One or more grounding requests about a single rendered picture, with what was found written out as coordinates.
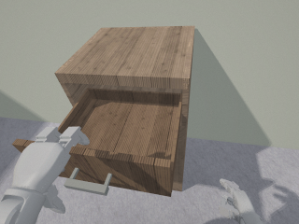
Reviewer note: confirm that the handle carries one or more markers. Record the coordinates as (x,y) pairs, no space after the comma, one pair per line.
(72,183)

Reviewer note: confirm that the drawer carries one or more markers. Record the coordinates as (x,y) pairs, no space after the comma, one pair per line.
(133,136)

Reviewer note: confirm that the cabinet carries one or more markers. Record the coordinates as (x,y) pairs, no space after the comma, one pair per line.
(150,58)

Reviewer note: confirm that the robot left hand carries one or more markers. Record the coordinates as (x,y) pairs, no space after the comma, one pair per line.
(42,162)

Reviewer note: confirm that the robot right hand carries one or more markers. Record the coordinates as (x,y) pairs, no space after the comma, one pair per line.
(233,207)

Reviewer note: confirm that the left robot forearm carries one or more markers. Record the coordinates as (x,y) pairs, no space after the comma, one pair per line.
(20,206)

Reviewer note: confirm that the right robot forearm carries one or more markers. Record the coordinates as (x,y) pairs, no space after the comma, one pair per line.
(249,217)

